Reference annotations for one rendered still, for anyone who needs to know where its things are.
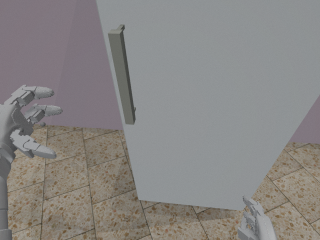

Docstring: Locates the robot right hand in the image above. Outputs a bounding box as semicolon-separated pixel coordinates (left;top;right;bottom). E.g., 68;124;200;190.
237;195;278;240

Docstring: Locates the handle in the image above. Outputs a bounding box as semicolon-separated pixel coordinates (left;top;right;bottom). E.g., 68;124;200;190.
108;24;136;125

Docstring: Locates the robot left hand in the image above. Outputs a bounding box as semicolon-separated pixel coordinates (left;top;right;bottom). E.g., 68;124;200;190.
0;85;63;159

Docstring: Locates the left robot forearm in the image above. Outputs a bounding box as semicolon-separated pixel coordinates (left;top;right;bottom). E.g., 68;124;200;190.
0;141;16;240

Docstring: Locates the fridge door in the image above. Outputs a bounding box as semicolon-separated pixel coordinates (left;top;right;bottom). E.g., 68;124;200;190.
96;0;320;211

